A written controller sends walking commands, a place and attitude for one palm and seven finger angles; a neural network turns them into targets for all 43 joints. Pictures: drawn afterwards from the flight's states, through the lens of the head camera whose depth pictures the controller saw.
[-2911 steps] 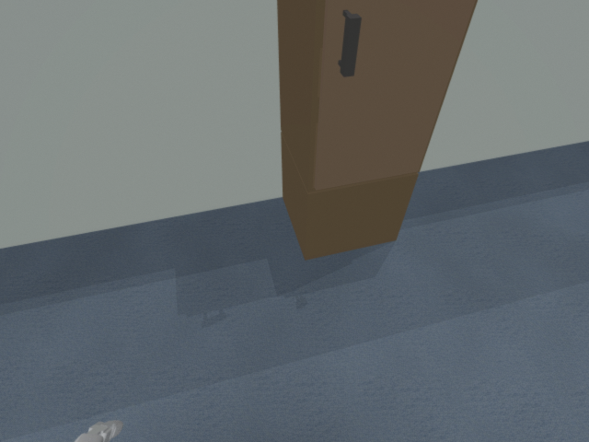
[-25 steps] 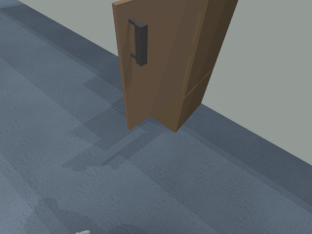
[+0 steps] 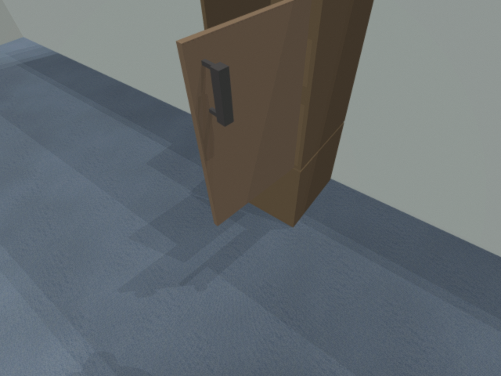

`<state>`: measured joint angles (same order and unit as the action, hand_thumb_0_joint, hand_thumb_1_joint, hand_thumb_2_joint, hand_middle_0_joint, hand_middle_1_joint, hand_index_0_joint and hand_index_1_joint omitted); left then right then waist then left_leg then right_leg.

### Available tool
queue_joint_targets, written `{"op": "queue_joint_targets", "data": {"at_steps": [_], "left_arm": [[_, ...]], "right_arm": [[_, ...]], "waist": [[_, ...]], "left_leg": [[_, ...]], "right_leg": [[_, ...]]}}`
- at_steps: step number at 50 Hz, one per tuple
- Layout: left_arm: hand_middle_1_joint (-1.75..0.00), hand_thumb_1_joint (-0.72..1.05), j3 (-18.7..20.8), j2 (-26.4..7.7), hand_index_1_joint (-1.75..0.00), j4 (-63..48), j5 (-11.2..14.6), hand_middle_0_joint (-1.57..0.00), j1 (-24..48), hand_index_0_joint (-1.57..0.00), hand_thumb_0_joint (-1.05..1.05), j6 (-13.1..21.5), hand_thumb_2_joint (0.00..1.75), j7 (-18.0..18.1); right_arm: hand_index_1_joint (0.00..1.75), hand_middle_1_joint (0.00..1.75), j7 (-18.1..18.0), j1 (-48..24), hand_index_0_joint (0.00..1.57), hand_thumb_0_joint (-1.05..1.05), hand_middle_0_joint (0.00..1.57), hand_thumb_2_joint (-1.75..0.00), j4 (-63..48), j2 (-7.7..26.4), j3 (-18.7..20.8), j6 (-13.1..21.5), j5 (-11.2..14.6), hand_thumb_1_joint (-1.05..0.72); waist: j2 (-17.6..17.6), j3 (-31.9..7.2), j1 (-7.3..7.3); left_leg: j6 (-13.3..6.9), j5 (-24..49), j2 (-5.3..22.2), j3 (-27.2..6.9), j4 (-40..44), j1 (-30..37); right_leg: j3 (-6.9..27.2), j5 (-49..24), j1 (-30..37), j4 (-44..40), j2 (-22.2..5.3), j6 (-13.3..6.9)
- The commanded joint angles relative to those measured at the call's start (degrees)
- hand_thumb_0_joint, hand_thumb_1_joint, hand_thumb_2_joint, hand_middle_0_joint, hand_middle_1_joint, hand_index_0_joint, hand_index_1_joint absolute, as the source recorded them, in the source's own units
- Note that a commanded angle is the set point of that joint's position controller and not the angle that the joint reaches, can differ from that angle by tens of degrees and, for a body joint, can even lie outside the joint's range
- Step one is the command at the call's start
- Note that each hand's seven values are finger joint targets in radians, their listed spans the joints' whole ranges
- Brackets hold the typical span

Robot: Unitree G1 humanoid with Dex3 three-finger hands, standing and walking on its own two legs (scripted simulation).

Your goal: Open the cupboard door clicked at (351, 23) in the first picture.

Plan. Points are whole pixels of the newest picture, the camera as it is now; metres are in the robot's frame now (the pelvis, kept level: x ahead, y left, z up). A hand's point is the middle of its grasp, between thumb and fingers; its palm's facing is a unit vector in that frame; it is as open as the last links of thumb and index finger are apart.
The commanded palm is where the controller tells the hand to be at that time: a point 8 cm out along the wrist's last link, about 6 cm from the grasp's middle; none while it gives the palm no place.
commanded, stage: let the arm hang, fingers relaxed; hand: left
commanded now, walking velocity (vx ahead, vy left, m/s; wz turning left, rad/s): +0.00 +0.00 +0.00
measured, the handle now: (216, 92) +0.63 +0.11 +0.13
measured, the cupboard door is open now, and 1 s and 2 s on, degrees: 81 81 81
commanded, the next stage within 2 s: look to check the result in 0.26 s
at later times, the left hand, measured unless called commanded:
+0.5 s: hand out of the picture +0.03 +0.20 -0.17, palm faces +0.01 -0.97 -0.26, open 7.4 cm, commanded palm none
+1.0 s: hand out of the picture +0.09 +0.23 -0.15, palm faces -0.01 -0.95 -0.32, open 7.4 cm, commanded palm none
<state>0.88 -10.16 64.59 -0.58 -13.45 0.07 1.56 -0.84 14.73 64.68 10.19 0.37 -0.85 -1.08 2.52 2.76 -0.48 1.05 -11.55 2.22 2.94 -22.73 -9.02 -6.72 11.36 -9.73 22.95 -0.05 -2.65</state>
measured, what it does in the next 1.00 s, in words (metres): stands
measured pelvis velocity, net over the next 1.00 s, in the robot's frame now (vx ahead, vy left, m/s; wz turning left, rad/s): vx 0.02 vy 0.00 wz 0.00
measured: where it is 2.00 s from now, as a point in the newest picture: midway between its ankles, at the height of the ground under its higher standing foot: outside the picture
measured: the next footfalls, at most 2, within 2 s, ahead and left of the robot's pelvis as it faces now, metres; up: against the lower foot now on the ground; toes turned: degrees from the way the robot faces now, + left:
none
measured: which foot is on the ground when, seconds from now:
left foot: down 0.00-1.00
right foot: down 0.00-1.00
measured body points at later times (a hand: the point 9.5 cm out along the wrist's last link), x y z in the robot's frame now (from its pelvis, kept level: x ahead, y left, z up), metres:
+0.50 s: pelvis +0.01 +0.00 +0.00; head +0.02 -0.01 +0.45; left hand +0.03 +0.25 -0.15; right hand +0.01 -0.23 -0.16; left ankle +0.01 +0.13 -0.74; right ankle +0.02 -0.09 -0.74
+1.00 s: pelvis +0.02 +0.00 +0.00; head +0.04 -0.01 +0.45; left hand +0.09 +0.28 -0.13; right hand +0.08 -0.27 -0.15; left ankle +0.01 +0.13 -0.74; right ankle +0.02 -0.09 -0.74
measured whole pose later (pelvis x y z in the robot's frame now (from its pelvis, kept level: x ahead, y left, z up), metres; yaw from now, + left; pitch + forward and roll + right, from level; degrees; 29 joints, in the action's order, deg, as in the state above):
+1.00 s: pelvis +0.02 +0.00 +0.00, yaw +0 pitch -1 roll +0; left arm 1.2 -15.7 64.7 -0.7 -7.6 1.5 0.7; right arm -0.5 7.8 64.7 16.7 0.9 0.1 -0.9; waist 1.4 2.9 -0.5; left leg 0.9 -10.8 1.9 3.3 -18.2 -6.1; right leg -6.3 10.7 -7.1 18.8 0.0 -2.2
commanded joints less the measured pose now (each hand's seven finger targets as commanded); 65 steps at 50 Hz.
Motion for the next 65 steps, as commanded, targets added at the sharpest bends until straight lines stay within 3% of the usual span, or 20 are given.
{"op": "queue_joint_targets", "data": {"at_steps": [1,12,21,40,46,65], "left_arm": [[-0.3,0.9,1.59,-7.57,-0.3,-1.59,0.1,-0.2,-1.59,-0.2,0.0,1.14,0.9,0.37],[-0.3,0.9,1.75,-7.34,-0.3,-1.04,0.13,-0.2,-1.61,-0.2,0.0,1.29,0.9,0.28],[-0.3,0.9,1.94,-8.45,-0.3,-1.26,0.1,-0.2,-0.62,-0.2,0.0,1.65,0.9,0.21],[-0.3,0.9,2.46,-14.04,-0.3,-2.23,-0.05,-0.2,4.14,-0.2,0.0,2.32,0.9,-0.25],[-0.3,0.9,2.44,-15.59,-0.3,-2.36,-0.01,-0.2,5.56,-0.2,0.0,2.57,0.9,-0.32],[-0.3,0.9,2.23,-18.14,-0.3,-2.63,0.04,-0.2,7.83,-0.2,0.0,2.78,0.9,-0.36]], "right_arm": [[0.3,0.3,-0.77,3.06,0.2,0.0,0.2,-0.9,-1.2,5.14,0.9,0.7,-0.27,-0.9],[0.3,0.3,-0.97,3.1,0.2,0.0,0.2,-0.9,-1.04,5.54,1.04,0.95,-0.33,-0.9],[0.3,0.3,-1.03,2.01,0.2,0.0,0.2,-0.9,-1.18,7.32,1.51,1.18,-0.18,-0.9],[0.3,0.3,-0.5,-4.35,0.2,0.0,0.2,-0.9,-2.31,13.2,2.13,1.59,-0.11,-0.9],[0.3,0.3,-0.44,-6.46,0.2,0.0,0.2,-0.9,-2.55,15.05,2.09,1.7,-0.1,-0.9],[0.3,0.3,-0.27,-8.69,0.2,0.0,0.2,-0.9,-2.86,17.41,1.93,1.79,0.07,-0.9]], "waist": [[-1.86,1.62,-0.07],[-0.35,0.94,-0.08],[-1.89,0.34,-0.14],[-2.34,-1.75,-0.15],[-1.91,-2.83,-0.14],[-2.28,-4.66,-0.17]], "left_leg": [[-2.22,2.07,3.83,-3.93,4.52,-1.91],[-2.13,1.9,3.86,-3.8,4.92,-1.79],[-2.28,4.0,4.34,-4.21,5.14,-0.79],[-2.38,6.22,4.99,-4.9,6.6,1.59],[-2.24,8.35,5.21,-5.05,6.87,2.75],[-2.13,10.99,5.55,-4.99,7.61,4.93]], "right_leg": [[8.13,1.92,-1.31,-6.95,-6.93,-0.43],[8.35,1.29,-0.75,-6.99,-6.88,-0.52],[7.82,-2.29,0.17,-6.65,-6.94,-0.5],[8.39,-5.99,2.07,-7.55,-7.69,-0.42],[8.42,-10.16,3.35,-7.59,-8.1,-0.37],[8.52,-14.84,5.59,-8.27,-8.58,-0.01]]}}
